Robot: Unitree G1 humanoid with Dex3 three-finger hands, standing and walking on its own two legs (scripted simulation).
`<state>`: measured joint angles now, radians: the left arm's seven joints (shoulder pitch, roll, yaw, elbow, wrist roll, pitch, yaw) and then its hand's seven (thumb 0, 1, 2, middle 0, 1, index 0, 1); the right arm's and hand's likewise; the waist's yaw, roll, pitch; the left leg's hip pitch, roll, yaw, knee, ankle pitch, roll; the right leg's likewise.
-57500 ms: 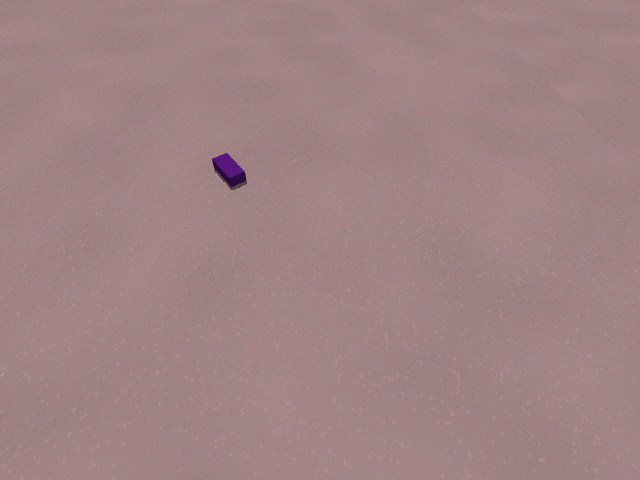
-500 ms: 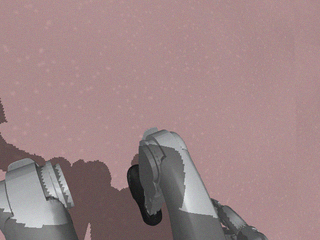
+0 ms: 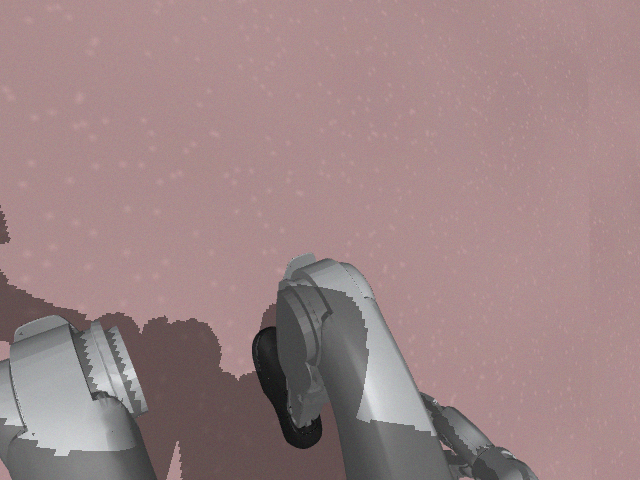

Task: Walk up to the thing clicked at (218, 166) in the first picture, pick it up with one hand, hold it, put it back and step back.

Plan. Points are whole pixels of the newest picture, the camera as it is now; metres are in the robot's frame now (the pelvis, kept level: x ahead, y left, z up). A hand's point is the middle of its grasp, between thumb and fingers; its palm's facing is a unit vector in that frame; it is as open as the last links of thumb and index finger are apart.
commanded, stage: withdraw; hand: left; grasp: from above
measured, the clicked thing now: out of the picture +0.43 +0.38 -0.28
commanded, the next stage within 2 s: home in 1.06 s
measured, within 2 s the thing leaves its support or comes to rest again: neither
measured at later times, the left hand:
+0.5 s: hand out of the picture +0.45 +0.42 -0.14, palm faces -0.29 -0.08 -0.95, open 14.0 cm
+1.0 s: hand out of the picture +0.41 +0.39 -0.12, palm faces -0.44 -0.13 -0.89, open 14.0 cm
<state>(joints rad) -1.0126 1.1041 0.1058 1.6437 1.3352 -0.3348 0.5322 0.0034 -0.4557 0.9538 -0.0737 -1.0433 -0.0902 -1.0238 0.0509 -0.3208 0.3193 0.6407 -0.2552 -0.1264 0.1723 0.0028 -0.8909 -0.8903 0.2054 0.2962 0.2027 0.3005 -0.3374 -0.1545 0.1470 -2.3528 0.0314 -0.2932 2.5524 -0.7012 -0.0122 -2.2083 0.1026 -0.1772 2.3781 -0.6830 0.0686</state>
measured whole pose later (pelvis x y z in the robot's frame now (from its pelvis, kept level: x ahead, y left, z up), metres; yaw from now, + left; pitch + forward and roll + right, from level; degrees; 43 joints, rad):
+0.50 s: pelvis +0.00 +0.00 +0.01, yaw +2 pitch +31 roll -14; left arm -0.96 0.98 0.13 1.35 1.23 -0.16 0.39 0.00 -0.48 0.97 -0.08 -1.01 -0.09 -1.00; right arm 0.12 -0.30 0.19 0.65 -0.19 -0.11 0.21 0.00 -0.90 -0.89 0.20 0.30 0.20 0.30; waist -0.27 -0.06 0.00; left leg -2.37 0.02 -0.24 2.49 -0.69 -0.01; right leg -2.23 0.08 -0.15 2.35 -0.70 0.06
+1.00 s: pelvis -0.01 -0.01 +0.03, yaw +6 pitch +31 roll -11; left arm -1.00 0.94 0.10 1.39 1.27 -0.33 0.25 0.00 -0.49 0.99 -0.09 -1.00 -0.09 -1.00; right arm 0.13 -0.33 0.17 0.64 -0.15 0.04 0.12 0.00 -0.90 -0.89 0.20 0.30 0.20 0.30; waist -0.25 -0.04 0.02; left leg -2.33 0.01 -0.19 2.40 -0.62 -0.01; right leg -2.20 0.05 -0.11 2.30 -0.66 0.05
